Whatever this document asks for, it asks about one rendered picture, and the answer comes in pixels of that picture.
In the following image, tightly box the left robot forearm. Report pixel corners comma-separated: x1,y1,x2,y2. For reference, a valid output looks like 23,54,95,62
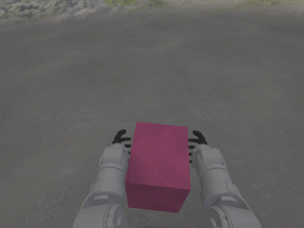
72,142,129,228

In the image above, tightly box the carton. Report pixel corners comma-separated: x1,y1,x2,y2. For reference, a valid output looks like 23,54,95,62
124,122,191,213

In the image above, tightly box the robot right hand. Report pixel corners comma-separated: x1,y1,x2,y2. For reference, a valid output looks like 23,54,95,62
188,130,208,163

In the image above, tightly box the right robot forearm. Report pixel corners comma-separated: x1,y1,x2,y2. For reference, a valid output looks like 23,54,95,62
191,143,253,213

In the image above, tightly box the robot left upper arm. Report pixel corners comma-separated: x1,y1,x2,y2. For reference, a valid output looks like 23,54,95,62
73,202,128,228

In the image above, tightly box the robot right upper arm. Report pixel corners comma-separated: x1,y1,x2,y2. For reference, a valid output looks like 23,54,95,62
202,204,261,228

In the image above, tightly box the robot left hand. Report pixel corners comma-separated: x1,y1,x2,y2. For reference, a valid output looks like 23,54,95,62
112,129,131,160

